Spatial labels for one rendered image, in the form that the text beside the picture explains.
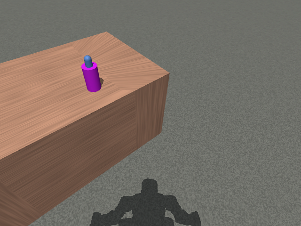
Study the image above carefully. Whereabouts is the bottle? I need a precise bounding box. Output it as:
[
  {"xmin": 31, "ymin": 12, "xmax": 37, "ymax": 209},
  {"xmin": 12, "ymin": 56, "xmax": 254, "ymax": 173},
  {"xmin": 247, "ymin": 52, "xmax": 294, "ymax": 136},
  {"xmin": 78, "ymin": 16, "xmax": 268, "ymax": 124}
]
[{"xmin": 81, "ymin": 55, "xmax": 101, "ymax": 92}]

